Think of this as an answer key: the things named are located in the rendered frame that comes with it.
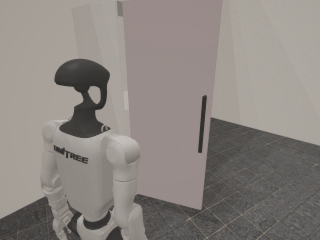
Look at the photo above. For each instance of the handle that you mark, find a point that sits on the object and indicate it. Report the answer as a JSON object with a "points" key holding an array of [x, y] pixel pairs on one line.
{"points": [[202, 123]]}

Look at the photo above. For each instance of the robot left forearm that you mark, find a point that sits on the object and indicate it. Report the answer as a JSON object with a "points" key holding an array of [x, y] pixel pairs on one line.
{"points": [[57, 201]]}

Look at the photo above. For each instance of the fridge door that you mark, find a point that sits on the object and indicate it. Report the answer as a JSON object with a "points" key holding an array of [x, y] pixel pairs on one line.
{"points": [[171, 51]]}

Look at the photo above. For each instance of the robot right forearm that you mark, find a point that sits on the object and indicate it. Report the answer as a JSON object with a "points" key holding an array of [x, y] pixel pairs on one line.
{"points": [[136, 229]]}

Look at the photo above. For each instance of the robot head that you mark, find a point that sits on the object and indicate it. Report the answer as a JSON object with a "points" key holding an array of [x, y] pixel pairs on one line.
{"points": [[82, 74]]}

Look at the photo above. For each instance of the robot right thigh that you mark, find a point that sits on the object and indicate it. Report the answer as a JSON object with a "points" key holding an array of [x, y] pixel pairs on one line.
{"points": [[115, 236]]}

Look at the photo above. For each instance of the right robot upper arm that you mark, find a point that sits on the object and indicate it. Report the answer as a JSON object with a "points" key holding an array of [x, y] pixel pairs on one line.
{"points": [[123, 154]]}

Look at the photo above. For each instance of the left robot upper arm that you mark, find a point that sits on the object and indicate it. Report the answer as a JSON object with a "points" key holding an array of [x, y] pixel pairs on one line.
{"points": [[49, 175]]}

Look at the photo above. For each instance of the left robot hand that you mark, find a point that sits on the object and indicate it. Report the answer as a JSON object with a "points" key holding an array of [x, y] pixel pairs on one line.
{"points": [[58, 226]]}

